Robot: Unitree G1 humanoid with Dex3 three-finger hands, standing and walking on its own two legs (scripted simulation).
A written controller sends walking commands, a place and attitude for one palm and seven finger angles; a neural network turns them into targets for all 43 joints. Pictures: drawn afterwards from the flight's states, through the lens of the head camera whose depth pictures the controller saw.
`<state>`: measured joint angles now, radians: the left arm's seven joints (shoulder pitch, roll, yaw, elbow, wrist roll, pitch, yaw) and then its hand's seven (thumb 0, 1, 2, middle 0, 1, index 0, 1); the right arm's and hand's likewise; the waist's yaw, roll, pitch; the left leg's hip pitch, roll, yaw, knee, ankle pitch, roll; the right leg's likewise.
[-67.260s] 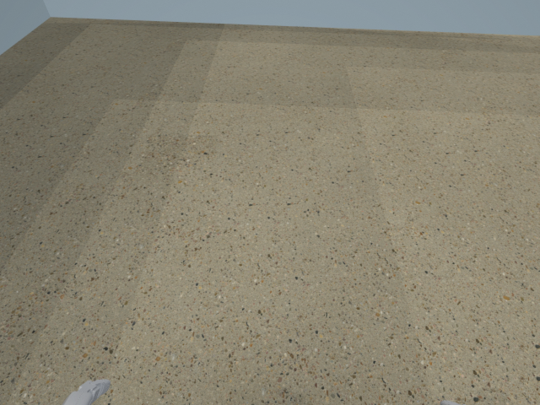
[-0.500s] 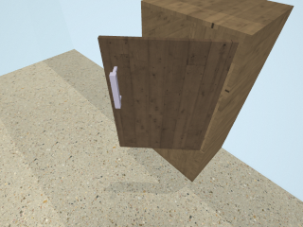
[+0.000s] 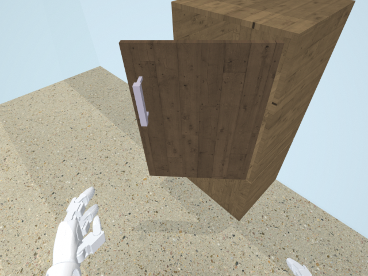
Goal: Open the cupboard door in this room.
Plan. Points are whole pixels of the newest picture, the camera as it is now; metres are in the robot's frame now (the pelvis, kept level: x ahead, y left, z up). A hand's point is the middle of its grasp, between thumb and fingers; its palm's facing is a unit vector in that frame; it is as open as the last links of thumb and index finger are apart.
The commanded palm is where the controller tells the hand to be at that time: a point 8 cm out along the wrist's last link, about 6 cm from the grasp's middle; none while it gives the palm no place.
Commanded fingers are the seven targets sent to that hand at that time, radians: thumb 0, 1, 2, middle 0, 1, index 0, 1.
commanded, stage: raise the hand with hooked fingers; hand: left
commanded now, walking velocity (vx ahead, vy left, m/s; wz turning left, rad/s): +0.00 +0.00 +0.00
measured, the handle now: (142, 101) +0.59 +0.14 +0.08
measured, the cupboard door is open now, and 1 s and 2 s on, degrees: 42 42 42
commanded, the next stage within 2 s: move the hooked fingers beside the handle in 1.88 s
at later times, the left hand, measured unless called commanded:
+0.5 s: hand (108, 221) +0.24 +0.17 +0.02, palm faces -0.11 -0.99 -0.13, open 10.4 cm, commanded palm +0.20 +0.24 +0.02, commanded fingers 0.00 0.04 0.53 -0.26 -0.86 -0.26 -0.86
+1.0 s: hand (81, 188) +0.29 +0.23 +0.07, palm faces -0.03 -1.00 -0.09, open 13.3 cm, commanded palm +0.27 +0.29 +0.07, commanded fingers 0.00 -0.50 0.30 -0.30 -1.20 -0.30 -1.20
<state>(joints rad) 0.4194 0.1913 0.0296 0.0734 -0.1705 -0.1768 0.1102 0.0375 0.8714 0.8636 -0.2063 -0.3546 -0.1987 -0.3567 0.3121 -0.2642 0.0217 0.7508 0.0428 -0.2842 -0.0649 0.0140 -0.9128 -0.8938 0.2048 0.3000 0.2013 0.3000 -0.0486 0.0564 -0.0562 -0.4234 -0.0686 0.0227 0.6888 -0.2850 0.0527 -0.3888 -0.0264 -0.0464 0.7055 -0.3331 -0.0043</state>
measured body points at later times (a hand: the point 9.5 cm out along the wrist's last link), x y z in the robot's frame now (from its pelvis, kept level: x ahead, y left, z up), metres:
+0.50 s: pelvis +0.03 -0.03 -0.05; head +0.09 -0.03 +0.39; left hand +0.24 +0.23 +0.03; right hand +0.24 -0.25 -0.13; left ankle +0.06 +0.07 -0.72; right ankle +0.03 -0.12 -0.72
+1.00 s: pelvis +0.05 -0.01 -0.02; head +0.09 +0.01 +0.43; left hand +0.29 +0.28 +0.08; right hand +0.23 -0.26 -0.08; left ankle +0.06 +0.07 -0.72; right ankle +0.03 -0.12 -0.72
